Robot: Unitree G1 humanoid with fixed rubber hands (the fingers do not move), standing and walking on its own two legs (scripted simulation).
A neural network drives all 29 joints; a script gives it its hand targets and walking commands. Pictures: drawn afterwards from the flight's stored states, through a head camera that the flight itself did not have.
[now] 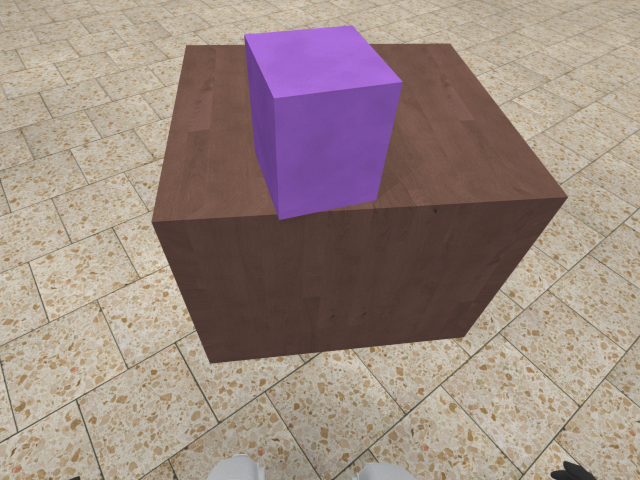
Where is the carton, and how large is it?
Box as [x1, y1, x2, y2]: [244, 25, 402, 219]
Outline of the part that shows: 351,25 244,34 255,153 279,219 369,201 376,198 402,81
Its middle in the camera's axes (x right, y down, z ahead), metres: -0.01 -0.21 +0.72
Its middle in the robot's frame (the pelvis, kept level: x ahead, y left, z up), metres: +0.69 +0.00 +0.05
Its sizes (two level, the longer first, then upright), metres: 0.210 0.200 0.250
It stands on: a pedestal, 0.66 m high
